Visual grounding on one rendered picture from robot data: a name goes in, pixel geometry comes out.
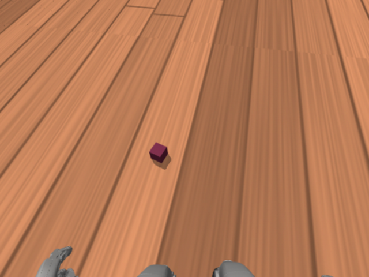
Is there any left robot hand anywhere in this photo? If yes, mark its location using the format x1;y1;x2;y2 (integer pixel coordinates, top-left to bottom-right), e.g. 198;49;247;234
36;246;78;277

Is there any cube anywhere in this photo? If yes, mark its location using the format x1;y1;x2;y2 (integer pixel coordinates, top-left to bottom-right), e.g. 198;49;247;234
149;142;168;163

